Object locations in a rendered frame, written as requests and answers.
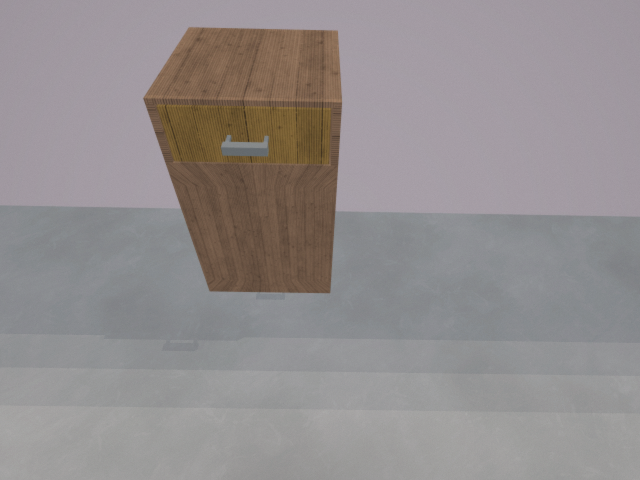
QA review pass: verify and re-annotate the drawer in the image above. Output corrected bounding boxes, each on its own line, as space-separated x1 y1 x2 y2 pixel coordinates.
156 104 331 164

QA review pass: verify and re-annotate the cabinet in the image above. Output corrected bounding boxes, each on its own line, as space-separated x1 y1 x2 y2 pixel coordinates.
143 27 342 293

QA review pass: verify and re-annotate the handle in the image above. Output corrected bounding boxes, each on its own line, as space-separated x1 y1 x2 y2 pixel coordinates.
221 135 269 156

